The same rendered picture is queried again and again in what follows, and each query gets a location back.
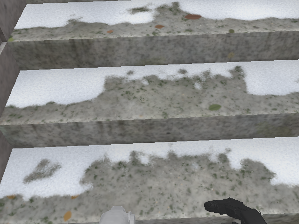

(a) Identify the robot left thigh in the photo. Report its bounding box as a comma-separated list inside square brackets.
[98, 209, 135, 224]

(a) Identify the right robot hand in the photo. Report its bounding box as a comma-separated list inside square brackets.
[204, 197, 267, 224]

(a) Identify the left robot shin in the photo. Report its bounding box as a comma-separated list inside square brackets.
[100, 205, 125, 220]

